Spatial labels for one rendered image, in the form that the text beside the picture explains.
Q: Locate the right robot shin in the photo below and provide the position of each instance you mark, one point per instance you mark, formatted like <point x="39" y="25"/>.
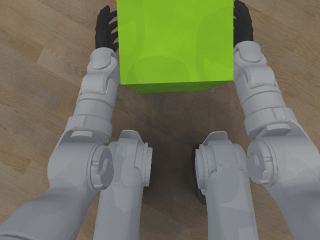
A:
<point x="240" y="153"/>

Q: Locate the left robot upper arm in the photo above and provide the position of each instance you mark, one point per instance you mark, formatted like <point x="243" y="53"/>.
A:
<point x="77" y="171"/>

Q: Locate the robot right hand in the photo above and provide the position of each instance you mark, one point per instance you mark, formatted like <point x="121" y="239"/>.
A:
<point x="243" y="23"/>

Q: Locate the robot left forearm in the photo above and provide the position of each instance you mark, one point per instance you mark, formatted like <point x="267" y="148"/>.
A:
<point x="91" y="120"/>

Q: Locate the left robot shin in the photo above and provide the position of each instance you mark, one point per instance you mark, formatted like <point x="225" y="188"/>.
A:
<point x="130" y="134"/>

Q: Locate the robot shin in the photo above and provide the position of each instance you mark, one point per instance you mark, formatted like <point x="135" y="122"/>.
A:
<point x="240" y="153"/>
<point x="130" y="134"/>

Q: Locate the robot right forearm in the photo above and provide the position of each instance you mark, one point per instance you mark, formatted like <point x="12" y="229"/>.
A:
<point x="260" y="97"/>

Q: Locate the carton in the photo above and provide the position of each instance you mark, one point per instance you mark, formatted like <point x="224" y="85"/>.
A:
<point x="175" y="45"/>

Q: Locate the right robot upper arm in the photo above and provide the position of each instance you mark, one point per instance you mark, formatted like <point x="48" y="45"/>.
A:
<point x="288" y="166"/>

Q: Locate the robot left hand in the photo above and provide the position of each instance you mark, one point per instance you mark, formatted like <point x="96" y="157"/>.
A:
<point x="103" y="36"/>

